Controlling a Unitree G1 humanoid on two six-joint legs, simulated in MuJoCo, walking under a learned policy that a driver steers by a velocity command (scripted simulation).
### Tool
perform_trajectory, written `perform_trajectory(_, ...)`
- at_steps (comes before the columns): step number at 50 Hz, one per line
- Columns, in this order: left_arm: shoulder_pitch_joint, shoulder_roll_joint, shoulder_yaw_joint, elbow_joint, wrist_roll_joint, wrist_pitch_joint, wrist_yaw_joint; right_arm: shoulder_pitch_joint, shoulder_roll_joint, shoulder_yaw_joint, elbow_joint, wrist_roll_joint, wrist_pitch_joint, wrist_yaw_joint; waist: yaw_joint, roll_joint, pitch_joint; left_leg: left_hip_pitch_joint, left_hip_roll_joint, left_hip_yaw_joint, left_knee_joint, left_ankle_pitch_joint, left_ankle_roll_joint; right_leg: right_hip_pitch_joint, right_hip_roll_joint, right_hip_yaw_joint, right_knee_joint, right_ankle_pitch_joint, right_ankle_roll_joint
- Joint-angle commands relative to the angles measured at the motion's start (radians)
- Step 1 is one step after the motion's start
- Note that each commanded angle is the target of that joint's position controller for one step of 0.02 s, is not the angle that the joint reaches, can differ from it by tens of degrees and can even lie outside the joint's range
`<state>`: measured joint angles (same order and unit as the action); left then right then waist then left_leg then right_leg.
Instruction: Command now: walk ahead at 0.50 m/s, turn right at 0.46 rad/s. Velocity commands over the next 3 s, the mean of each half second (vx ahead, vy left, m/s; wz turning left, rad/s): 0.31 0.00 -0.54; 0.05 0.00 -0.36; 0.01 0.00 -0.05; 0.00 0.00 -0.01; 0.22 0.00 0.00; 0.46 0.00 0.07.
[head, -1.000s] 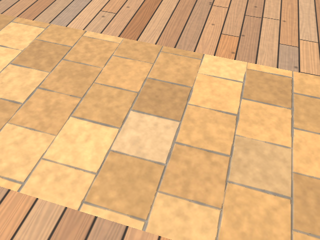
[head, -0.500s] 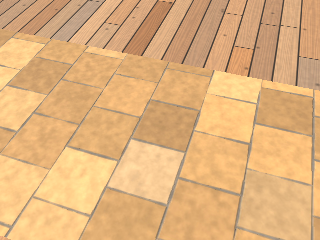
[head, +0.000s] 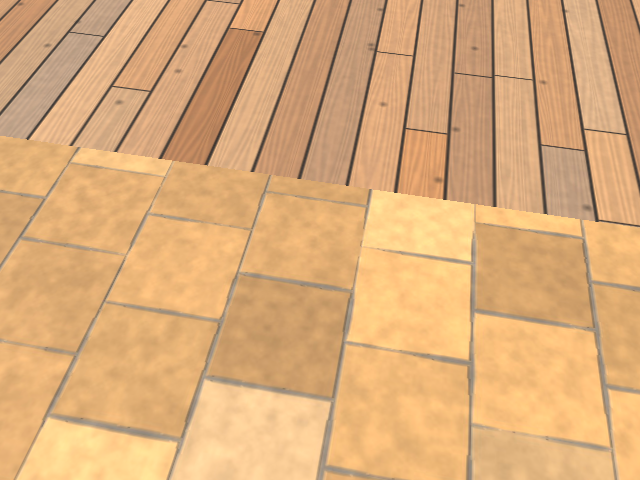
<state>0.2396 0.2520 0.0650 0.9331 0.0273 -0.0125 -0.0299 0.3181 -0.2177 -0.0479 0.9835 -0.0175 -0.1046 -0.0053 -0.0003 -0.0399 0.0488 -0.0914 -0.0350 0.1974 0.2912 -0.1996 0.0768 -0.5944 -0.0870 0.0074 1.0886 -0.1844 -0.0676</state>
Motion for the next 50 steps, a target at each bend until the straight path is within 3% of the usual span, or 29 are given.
perform_trajectory(1, -0.039, 0.005, -0.003, -0.066, 0.0, 0.004, -0.014, 0.017, -0.085, -0.012, -0.036, 0.0, -0.02, -0.004, 0.013, 0.103, 0.037, -0.021, 0.263, -0.1, -0.169, 0.271, 0.062, -0.078, -0.025, -0.011, -0.08, 0.117, 0.015)
perform_trajectory(6, -0.214, -0.011, -0.022, -0.136, 0.005, -0.003, -0.028, 0.081, -0.111, -0.015, -0.014, 0.0, -0.014, -0.016, -0.028, 0.1, 0.061, 0.06, 0.273, -0.001, -0.146, 0.407, 0.052, -0.027, 0.01, -0.11, -0.372, 0.2, -0.005)
perform_trajectory(8, -0.225, -0.009, -0.023, -0.149, 0.012, -0.008, -0.028, 0.096, -0.118, -0.015, -0.004, 0.0, -0.002, -0.024, -0.024, 0.097, 0.067, 0.119, 0.282, 0.039, -0.066, 0.627, 0.042, 0.005, 0.043, -0.148, -0.437, 0.163, -0.027)
perform_trajectory(11, -0.068, 0.024, -0.007, -0.109, 0.021, -0.018, -0.017, 0.069, -0.158, -0.028, -0.012, 0.002, 0.02, -0.041, 0.042, 0.146, -0.03, 0.165, 0.28, 0.067, 0.209, 1.001, 0.018, 0.178, 0.143, -0.184, -0.473, 0.049, -0.08)
perform_trajectory(12, 0.031, 0.05, 0.006, -0.082, 0.023, -0.028, -0.011, 0.059, -0.168, -0.033, -0.021, 0.005, 0.03, -0.041, 0.079, 0.143, -0.092, 0.142, 0.278, 0.06, 0.377, 0.947, 0.01, 0.29, 0.166, -0.164, -0.526, 0.063, -0.103)
perform_trajectory(13, 0.138, 0.09, 0.024, -0.052, 0.033, -0.042, 0.002, 0.04, -0.173, -0.036, -0.033, 0.015, 0.035, -0.035, 0.142, 0.089, -0.156, 0.048, 0.246, 0.071, 0.624, 0.714, -0.027, 0.459, 0.15, -0.115, -0.649, 0.222, -0.135)
perform_trajectory(14, 0.147, 0.204, 0.051, -0.05, 0.033, -0.048, 0.012, 0.103, -0.08, -0.019, -0.073, 0.009, 0.034, -0.028, 0.075, -0.095, -0.248, -0.241, 0.144, 0.056, 0.933, -0.179, -0.064, 0.734, -0.122, 0.156, -0.52, 0.761, -0.202)
perform_trajectory(15, 0.16, 0.281, 0.074, -0.083, -0.001, -0.03, 0.016, 0.144, -0.089, -0.02, -0.118, 0.034, 0.045, -0.025, 0.075, -0.162, -0.427, -0.497, -0.017, -0.103, 1.238, -0.486, -0.102, 0.949, -0.327, 0.565, -0.576, 0.996, -0.417)
perform_trajectory(16, 0.133, 0.251, 0.07, -0.105, -0.021, -0.009, 0.03, 0.054, -0.119, -0.021, -0.125, 0.015, 0.046, -0.024, 0.089, 0.01, -0.378, -0.548, 0.054, -0.214, 1.22, -0.359, -0.098, 0.857, -0.29, 0.458, -0.641, 0.907, -0.384)
perform_trajectory(17, 0.05, 0.19, 0.055, -0.115, -0.028, -0.002, 0.038, -0.009, -0.104, -0.016, -0.145, 0.018, 0.041, -0.022, 0.069, 0.018, -0.239, -0.561, 0.085, -0.216, 1.159, -0.268, -0.097, 0.71, -0.25, 0.374, -0.682, 0.803, -0.35)
perform_trajectory(18, -0.002, 0.134, 0.04, -0.116, -0.032, 0.001, 0.04, -0.026, -0.106, -0.018, -0.141, 0.008, 0.042, -0.023, 0.029, 0.066, -0.138, -0.535, 0.111, -0.22, 1.07, -0.226, -0.102, 0.579, -0.186, 0.31, -0.723, 0.747, -0.296)
perform_trajectory(19, -0.015, 0.108, 0.033, -0.119, -0.04, 0.002, 0.045, -0.027, -0.111, -0.022, -0.148, -0.013, 0.059, -0.023, 0.007, 0.06, -0.106, -0.487, 0.123, -0.227, 1.008, -0.208, -0.109, 0.493, -0.146, 0.268, -0.744, 0.725, -0.265)
perform_trajectory(20, -0.023, 0.093, 0.026, -0.12, -0.036, 0.0, 0.044, -0.003, -0.105, -0.022, -0.144, -0.023, 0.081, -0.023, -0.013, 0.053, -0.11, -0.432, 0.124, -0.226, 0.969, -0.2, -0.116, 0.436, -0.116, 0.239, -0.756, 0.712, -0.243)
perform_trajectory(23, -0.016, 0.142, 0.037, -0.127, -0.016, -0.014, 0.035, 0.009, -0.08, -0.017, -0.157, -0.016, 0.116, -0.022, -0.033, 0.038, -0.147, -0.397, 0.104, -0.218, 0.878, -0.168, -0.13, 0.388, -0.071, 0.21, -0.752, 0.724, -0.216)
perform_trajectory(28, 0.02, 0.164, 0.046, -0.144, -0.017, 0.008, 0.038, -0.113, -0.114, -0.025, -0.21, -0.015, 0.139, -0.027, 0.009, -0.024, -0.138, -0.475, 0.101, -0.242, 0.761, -0.102, -0.144, 0.397, -0.043, 0.29, -0.79, 0.361, -0.169)
perform_trajectory(32, 0.05, 0.169, 0.05, -0.154, -0.012, 0.024, 0.042, -0.178, -0.123, -0.025, -0.239, -0.008, 0.145, -0.033, 0.036, -0.045, -0.112, -0.517, 0.087, -0.267, 0.672, -0.111, -0.144, 0.444, -0.052, 0.376, -0.804, 0.153, -0.166)
perform_trajectory(37, 0.059, 0.153, 0.041, -0.154, 0.002, 0.028, 0.042, -0.179, -0.114, -0.015, -0.248, 0.005, 0.136, -0.037, 0.048, -0.065, -0.105, -0.404, 0.054, -0.249, 0.544, -0.174, -0.11, 0.444, -0.058, 0.39, -0.766, 0.243, -0.17)
perform_trajectory(41, 0.028, 0.153, 0.033, -0.15, 0.002, 0.039, 0.042, -0.122, -0.112, -0.009, -0.242, 0.019, 0.127, -0.041, 0.026, -0.073, -0.104, -0.241, 0.014, -0.223, 0.347, -0.209, -0.074, 0.425, -0.058, 0.415, -0.715, 0.367, -0.15)
perform_trajectory(43, -0.002, 0.139, 0.022, -0.149, -0.015, 0.045, 0.049, -0.052, -0.099, -0.003, -0.22, 0.013, 0.114, -0.045, -0.021, -0.041, -0.094, -0.073, 0.027, -0.229, 0.052, -0.024, -0.052, 0.361, -0.013, 0.403, -0.667, 0.286, -0.084)
perform_trajectory(44, 0.02, 0.093, 0.007, -0.155, -0.019, 0.04, 0.051, -0.07, -0.148, -0.008, -0.228, -0.007, 0.104, -0.051, 0.007, 0.07, -0.09, -0.012, 0.16, -0.37, -0.05, 0.003, -0.025, 0.299, 0.051, 0.346, -0.589, 0.11, -0.026)
perform_trajectory(45, 0.088, 0.037, -0.009, -0.156, -0.026, 0.035, 0.051, -0.15, -0.2, -0.006, -0.269, -0.013, 0.099, -0.051, 0.065, 0.231, -0.103, 0.049, 0.379, -0.605, -0.084, 0.257, 0.047, 0.191, 0.186, 0.195, -0.474, -0.218, 0.022)
perform_trajectory(46, 0.041, 0.119, 0.013, -0.143, -0.013, 0.042, 0.055, -0.139, -0.199, -0.006, -0.253, -0.01, 0.099, -0.041, 0.02, 0.23, -0.083, -0.109, 0.431, -0.609, -0.034, 0.426, 0.17, 0.256, 0.209, 0.121, -0.354, -0.381, 0.036)
perform_trajectory(47, 0.032, 0.135, 0.018, -0.134, -0.013, 0.047, 0.054, -0.146, -0.155, 0.006, -0.247, -0.004, 0.093, -0.033, 0.032, 0.168, -0.064, -0.121, 0.38, -0.556, -0.033, 0.447, 0.183, 0.278, 0.188, 0.136, -0.28, -0.35, 0.046)
perform_trajectory(48, 0.026, 0.121, 0.018, -0.119, -0.016, 0.05, 0.05, -0.175, -0.131, 0.014, -0.242, 0.002, 0.088, -0.03, 0.041, 0.153, -0.042, -0.129, 0.318, -0.475, -0.027, 0.422, 0.15, 0.282, 0.178, 0.136, -0.262, -0.302, 0.058)
perform_trajectory(50, 0.035, 0.107, 0.014, -0.096, -0.012, 0.058, 0.043, -0.177, -0.132, 0.018, -0.232, 0.001, 0.088, -0.034, 0.044, 0.193, -0.05, -0.068, 0.24, -0.387, 0.007, 0.489, 0.101, 0.278, 0.172, 0.118, -0.271, -0.256, 0.085)
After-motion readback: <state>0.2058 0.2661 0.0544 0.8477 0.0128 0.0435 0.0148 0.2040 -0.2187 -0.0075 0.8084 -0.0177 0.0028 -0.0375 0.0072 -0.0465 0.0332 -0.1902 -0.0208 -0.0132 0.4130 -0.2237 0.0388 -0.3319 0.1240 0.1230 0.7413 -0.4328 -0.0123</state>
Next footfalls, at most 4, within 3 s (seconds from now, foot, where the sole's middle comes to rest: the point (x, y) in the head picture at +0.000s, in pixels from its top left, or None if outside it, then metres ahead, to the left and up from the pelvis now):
0.26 right None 0.30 -0.11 -0.78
0.88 left None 0.35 0.07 -0.78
1.18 right None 0.22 -0.11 -0.78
2.80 right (434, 422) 0.61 -0.24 -0.78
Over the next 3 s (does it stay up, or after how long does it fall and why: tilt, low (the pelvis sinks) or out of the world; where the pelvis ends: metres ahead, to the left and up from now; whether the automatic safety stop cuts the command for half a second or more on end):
stays up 0.59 -0.17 -0.01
